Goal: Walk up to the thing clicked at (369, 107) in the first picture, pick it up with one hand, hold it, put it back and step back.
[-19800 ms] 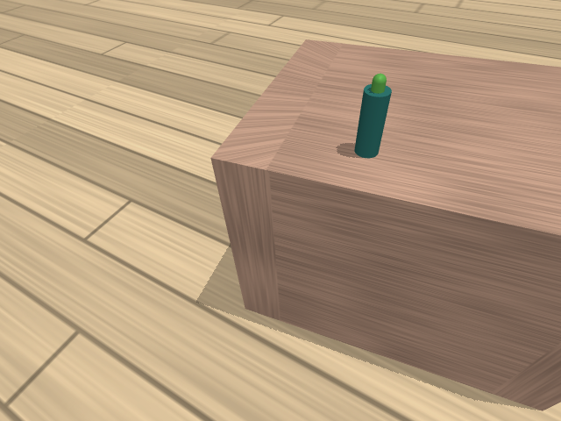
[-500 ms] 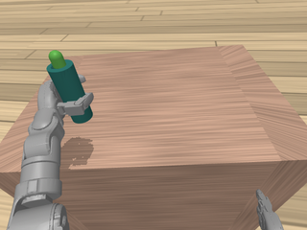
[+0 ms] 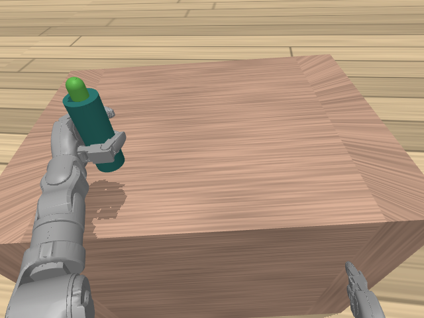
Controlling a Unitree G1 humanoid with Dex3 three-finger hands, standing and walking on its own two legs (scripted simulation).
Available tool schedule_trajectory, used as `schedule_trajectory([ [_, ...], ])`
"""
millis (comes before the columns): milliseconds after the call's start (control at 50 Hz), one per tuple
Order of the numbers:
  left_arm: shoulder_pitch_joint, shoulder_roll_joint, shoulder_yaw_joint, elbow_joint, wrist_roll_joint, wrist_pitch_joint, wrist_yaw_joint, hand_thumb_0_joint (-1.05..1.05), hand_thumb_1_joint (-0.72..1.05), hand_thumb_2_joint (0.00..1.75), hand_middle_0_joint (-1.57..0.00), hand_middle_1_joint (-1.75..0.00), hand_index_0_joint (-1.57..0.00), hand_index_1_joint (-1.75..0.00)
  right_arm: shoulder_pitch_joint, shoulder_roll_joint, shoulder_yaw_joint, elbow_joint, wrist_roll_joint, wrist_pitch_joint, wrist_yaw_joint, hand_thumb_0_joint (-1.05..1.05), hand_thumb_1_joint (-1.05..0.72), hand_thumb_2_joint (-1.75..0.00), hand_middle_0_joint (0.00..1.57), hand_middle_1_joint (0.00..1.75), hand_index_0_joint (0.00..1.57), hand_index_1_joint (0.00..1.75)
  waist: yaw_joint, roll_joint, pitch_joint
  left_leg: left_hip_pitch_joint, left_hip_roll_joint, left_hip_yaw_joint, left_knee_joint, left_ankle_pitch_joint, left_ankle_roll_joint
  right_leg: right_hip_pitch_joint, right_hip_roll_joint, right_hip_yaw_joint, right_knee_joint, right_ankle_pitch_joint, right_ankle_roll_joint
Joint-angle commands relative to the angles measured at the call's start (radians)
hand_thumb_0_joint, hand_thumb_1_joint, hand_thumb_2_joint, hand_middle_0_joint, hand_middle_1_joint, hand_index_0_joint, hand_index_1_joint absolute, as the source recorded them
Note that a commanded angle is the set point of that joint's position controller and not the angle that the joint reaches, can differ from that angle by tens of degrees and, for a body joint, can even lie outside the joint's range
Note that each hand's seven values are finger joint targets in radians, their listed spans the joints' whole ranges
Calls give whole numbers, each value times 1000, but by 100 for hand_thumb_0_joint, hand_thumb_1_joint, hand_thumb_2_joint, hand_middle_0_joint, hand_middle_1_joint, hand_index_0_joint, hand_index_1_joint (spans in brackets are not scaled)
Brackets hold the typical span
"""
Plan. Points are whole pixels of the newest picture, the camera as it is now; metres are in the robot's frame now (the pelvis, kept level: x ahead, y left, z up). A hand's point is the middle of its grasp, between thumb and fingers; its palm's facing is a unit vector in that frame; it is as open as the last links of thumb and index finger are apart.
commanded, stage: crouch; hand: left
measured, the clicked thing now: (94, 126) +0.44 +0.20 +0.19
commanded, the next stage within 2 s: lower in 0.04 s
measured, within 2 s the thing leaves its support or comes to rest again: rests again in 1.18 s
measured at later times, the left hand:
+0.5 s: hand (115, 152) +0.45 +0.19 +0.11, palm faces +0.13 -0.99 +0.00, open 7.7 cm
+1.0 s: hand (121, 162) +0.46 +0.19 +0.07, palm faces +0.11 -0.99 -0.01, open 7.7 cm
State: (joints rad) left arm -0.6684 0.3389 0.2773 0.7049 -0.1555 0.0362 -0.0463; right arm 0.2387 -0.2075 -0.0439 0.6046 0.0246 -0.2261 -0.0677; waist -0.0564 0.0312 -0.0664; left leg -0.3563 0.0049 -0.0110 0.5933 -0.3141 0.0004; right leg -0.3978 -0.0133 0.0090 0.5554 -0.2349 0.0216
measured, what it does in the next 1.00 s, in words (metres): stands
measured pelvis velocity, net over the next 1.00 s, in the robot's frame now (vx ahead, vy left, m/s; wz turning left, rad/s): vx -0.01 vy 0.00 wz -0.01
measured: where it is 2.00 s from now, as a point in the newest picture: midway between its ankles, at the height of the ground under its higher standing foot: outside the picture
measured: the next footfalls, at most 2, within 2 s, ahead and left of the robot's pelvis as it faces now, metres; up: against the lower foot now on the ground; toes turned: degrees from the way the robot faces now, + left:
none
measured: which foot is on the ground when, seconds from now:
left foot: down 0.00-1.00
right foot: down 0.00-1.00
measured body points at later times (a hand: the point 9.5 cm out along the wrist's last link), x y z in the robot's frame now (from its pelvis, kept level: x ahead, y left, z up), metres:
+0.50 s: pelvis -0.01 +0.00 -0.01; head +0.03 +0.00 +0.44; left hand +0.43 +0.24 +0.11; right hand +0.14 -0.26 -0.09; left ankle -0.01 +0.12 -0.73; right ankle +0.03 -0.13 -0.73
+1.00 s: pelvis -0.01 +0.00 -0.03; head +0.06 +0.01 +0.42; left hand +0.45 +0.24 +0.07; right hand +0.15 -0.25 -0.09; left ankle -0.01 +0.12 -0.73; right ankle +0.03 -0.13 -0.73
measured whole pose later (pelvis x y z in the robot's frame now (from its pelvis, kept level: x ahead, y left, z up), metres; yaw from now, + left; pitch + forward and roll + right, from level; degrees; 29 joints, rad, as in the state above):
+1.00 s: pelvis -0.01 +0.00 -0.03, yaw +0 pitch +13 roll -1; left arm -0.71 0.37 0.30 0.93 -0.14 -0.23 -0.08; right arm 0.29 -0.21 -0.03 0.38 0.01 -0.10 -0.04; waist -0.11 0.01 -0.11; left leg -0.66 0.01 -0.02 0.85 -0.41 0.00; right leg -0.69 0.00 0.01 0.78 -0.32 0.02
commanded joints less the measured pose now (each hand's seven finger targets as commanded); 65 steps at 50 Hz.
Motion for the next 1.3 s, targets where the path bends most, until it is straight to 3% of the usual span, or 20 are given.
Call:
schedule_trajectory([
  [0,-550,246,52,-241,-25,-110,-9,0,39,135,-137,-147,-139,-147,-73,-138,-46,-196,3,-46,-8,0,56,-5,5,5,5,5,-15,-7,-372,139,0,8,-58,314,7,165,15,-40,-36,266,-26],
  [220,-537,242,47,-100,-11,-168,-7,0,39,133,-138,-147,-140,-148,-79,-119,-31,-176,0,-12,-1,0,55,-5,5,5,5,5,-18,7,-308,72,0,9,-44,248,9,82,16,-37,-24,205,-29],
  [240,-533,244,46,-70,-6,-177,-10,0,37,132,-139,-148,-141,-148,-64,-87,-9,-137,-2,-5,3,0,54,-5,5,5,5,5,-13,11,-318,44,-5,16,-31,237,14,91,12,-33,-16,204,-25],
  [280,-551,304,85,-93,-14,-204,-10,0,37,132,-138,-148,-140,-148,-91,-149,-55,-179,-2,-1,-1,0,54,-5,5,5,5,5,-19,2,-367,46,-4,14,-22,222,15,101,11,-30,-6,196,-24],
  [380,-599,275,55,-114,-11,-256,-16,0,40,132,-137,-147,-139,-147,-77,-116,-25,-201,-3,14,1,0,53,-6,5,5,5,5,-28,23,-410,41,5,4,10,230,8,63,18,-35,30,189,-30],
  [420,-568,290,64,-85,-13,-270,-26,0,38,133,-138,-149,-140,-149,-91,-152,-54,-220,-5,18,-6,0,52,-6,5,5,5,5,-40,4,-456,30,1,7,33,241,14,71,13,-27,47,213,-26],
  [460,-596,286,60,-90,-13,-283,-27,0,36,132,-138,-148,-139,-148,-90,-107,-15,-220,-6,23,-3,0,52,-6,5,5,5,5,-36,23,-449,2,-5,13,51,223,17,67,8,-22,59,209,-24],
  [520,-564,306,81,-34,-14,-295,-22,0,36,131,-137,-147,-138,-147,-85,-174,-71,-252,-9,30,-8,0,52,-6,5,5,5,5,-51,5,-424,-22,0,8,60,188,15,18,12,-24,72,170,-28],
  [700,-588,302,63,-47,-3,-337,-43,0,42,133,-138,-147,-139,-148,-42,-130,-34,-308,-10,49,13,0,52,-6,5,5,5,5,-46,63,-482,-41,11,-5,120,254,1,-40,18,-32,128,189,-39],
  [740,-566,307,72,-36,-11,-337,-45,0,41,132,-138,-147,-139,-147,-22,-170,-71,-303,-11,54,10,0,52,-6,5,5,5,5,-53,48,-459,-58,8,-2,124,235,4,-41,19,-30,135,188,-37],
  [760,-557,240,33,-3,-9,-335,-54,0,40,131,-137,-146,-138,-146,-14,-136,-39,-314,-13,56,15,0,52,-6,5,5,5,5,-71,32,-475,-64,10,-3,133,228,9,-51,18,-28,138,187,-36],
  [780,-578,299,70,-49,-6,-342,-46,0,42,132,-138,-146,-138,-146,-27,-151,-51,-337,-13,56,14,0,52,-6,5,5,5,5,-53,53,-488,-70,8,-3,136,227,6,-58,17,-27,142,178,-37],
  [900,-557,303,72,-49,5,-354,-33,0,41,131,-135,-144,-136,-145,17,-157,-57,-388,-15,68,17,0,52,-6,5,5,5,5,-50,57,-504,-67,14,-11,154,258,-2,-78,22,-35,170,184,-43],
  [940,-548,248,43,-36,1,-354,-37,0,39,130,-136,-144,-136,-144,32,-128,-36,-394,-17,74,22,0,52,-6,5,5,5,5,-66,60,-484,-67,13,-9,167,257,1,-98,23,-35,173,183,-41],
  [980,-518,273,67,-13,-1,-350,-32,0,39,131,-136,-144,-136,-145,17,-175,-78,-422,-13,74,18,0,51,-6,5,5,5,5,-59,43,-475,-82,13,-9,164,237,0,-103,24,-34,179,167,-42],
  [1020,-514,252,56,-11,8,-353,-27,0,39,131,-135,-144,-136,-144,52,-131,-32,-416,-19,78,29,0,52,-6,5,5,5,5,-49,78,-463,-80,18,-17,167,248,-9,-140,26,-41,188,147,-47],
  [1160,-493,229,54,-28,7,-363,-29,0,38,131,-134,-142,-134,-143,64,-135,-46,-496,-21,88,35,0,51,-6,5,5,5,5,-57,48,-486,-108,16,-14,194,280,-4,-117,24,-37,211,191,-44],
  [1200,-506,267,71,-58,9,-371,-25,0,37,129,-133,-142,-134,-142,72,-155,-67,-495,-21,94,31,0,52,-6,5,5,5,5,-54,61,-497,-88,14,-10,201,291,-3,-117,23,-34,218,203,-43],
  [1240,-517,235,50,-66,13,-376,-32,0,38,129,-132,-141,-133,-142,79,-124,-38,-512,-23,99,36,0,51,-6,5,5,5,5,-60,46,-495,-129,8,-4,207,248,4,-101,19,-28,220,189,-40],
  [1280,-476,267,75,-27,18,-375,-22,0,38,131,-133,-142,-134,-143,81,-155,-71,-517,-22,104,30,0,51,-6,5,5,5,5,-54,23,-474,-165,3,0,201,196,7,-90,18,-24,217,162,-38],
])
